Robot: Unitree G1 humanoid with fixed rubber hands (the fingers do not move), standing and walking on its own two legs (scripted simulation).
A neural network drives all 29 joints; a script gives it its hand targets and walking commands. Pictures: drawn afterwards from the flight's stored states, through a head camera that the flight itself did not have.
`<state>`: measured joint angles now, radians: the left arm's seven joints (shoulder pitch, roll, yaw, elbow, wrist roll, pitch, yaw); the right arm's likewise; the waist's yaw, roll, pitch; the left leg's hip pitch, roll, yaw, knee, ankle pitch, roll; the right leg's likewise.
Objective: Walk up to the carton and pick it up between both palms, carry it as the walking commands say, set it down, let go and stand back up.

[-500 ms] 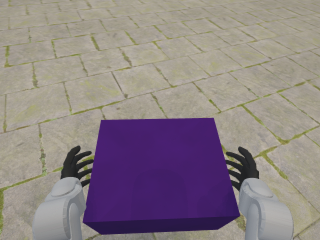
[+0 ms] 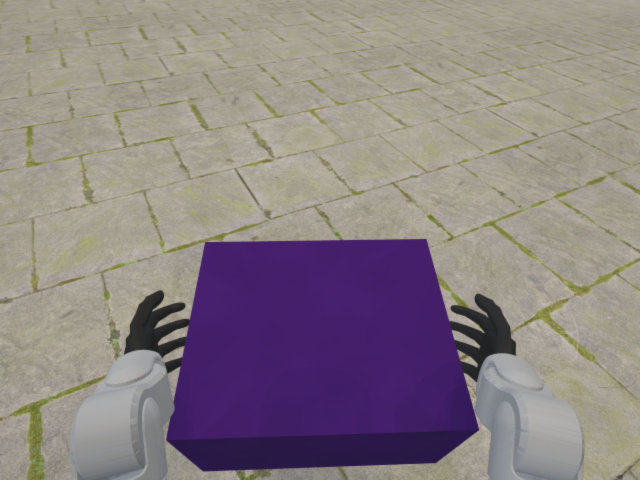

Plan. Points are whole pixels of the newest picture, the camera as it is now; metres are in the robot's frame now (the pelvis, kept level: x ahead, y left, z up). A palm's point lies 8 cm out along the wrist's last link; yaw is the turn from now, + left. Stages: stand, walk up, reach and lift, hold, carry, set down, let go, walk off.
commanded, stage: carry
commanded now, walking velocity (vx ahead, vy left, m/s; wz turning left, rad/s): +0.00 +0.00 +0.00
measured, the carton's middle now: (318, 351) +0.30 +0.01 +0.02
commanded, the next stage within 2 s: none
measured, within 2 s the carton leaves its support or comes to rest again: neither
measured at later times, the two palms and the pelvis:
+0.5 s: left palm (165, 365) +0.23 +0.17 +0.11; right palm (525, 380) +0.23 -0.20 +0.11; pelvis -0.02 -0.02 +0.01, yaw +0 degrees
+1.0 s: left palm (206, 351) +0.26 +0.14 +0.08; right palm (529, 364) +0.26 -0.23 +0.08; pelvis +0.00 -0.05 +0.00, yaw +0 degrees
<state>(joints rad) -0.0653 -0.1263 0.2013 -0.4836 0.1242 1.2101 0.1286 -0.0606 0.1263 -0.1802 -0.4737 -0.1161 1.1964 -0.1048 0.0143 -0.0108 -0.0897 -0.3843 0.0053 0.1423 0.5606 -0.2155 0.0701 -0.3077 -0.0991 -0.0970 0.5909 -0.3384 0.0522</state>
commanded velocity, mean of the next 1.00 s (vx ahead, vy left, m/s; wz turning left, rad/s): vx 0.00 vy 0.00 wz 0.00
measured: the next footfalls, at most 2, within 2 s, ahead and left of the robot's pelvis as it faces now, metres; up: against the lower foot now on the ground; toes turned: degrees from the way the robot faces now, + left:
none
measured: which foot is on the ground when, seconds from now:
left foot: down 0.00-1.00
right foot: down 0.00-1.00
